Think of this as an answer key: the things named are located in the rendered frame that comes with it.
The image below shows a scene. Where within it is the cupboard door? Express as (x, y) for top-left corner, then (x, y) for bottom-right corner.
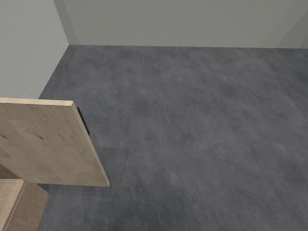
(0, 97), (110, 187)

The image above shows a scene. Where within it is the handle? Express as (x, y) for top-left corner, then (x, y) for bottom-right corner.
(77, 107), (90, 135)

